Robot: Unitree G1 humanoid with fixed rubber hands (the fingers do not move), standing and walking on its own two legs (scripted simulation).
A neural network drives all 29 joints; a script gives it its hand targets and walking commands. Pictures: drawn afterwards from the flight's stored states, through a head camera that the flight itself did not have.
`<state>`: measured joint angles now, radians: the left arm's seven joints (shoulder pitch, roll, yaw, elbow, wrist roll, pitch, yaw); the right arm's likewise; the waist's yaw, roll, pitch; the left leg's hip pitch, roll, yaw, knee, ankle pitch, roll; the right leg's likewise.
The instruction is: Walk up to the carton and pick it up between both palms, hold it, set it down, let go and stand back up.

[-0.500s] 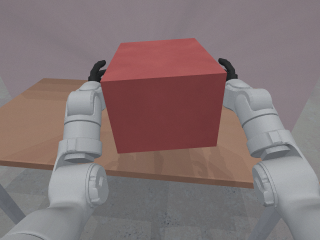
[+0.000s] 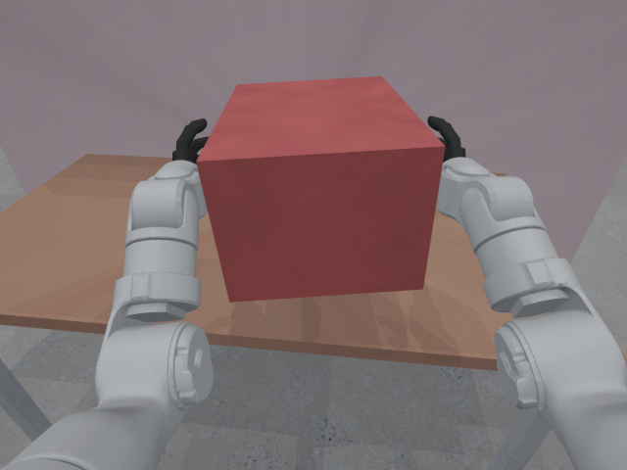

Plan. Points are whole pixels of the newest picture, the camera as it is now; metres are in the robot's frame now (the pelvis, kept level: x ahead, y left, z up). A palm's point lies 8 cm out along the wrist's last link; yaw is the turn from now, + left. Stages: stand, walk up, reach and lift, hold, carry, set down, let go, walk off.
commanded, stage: hold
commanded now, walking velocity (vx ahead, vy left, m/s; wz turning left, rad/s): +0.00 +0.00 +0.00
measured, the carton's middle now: (316, 172) +0.42 +0.00 +0.24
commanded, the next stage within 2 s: none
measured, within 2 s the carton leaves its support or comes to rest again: neither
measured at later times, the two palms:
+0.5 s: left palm (192, 181) +0.38 +0.16 +0.25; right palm (448, 175) +0.37 -0.16 +0.26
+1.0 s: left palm (185, 174) +0.38 +0.17 +0.26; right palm (446, 172) +0.37 -0.15 +0.27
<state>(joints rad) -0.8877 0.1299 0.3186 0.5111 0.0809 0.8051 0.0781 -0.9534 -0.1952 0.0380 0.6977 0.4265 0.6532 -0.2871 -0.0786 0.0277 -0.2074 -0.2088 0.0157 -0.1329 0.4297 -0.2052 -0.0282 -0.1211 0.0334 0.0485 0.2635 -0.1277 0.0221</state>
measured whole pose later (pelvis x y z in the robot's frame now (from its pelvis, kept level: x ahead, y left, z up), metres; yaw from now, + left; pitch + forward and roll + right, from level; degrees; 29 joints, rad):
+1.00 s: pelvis +0.00 +0.00 +0.00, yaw +0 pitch -1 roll -2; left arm -0.90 0.14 0.32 0.53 0.08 0.80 0.07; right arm -0.97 -0.19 0.02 0.71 0.42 0.66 -0.28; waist -0.08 0.03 -0.21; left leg -0.21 0.01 -0.13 0.43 -0.20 -0.03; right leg -0.12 0.03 0.06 0.26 -0.13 0.02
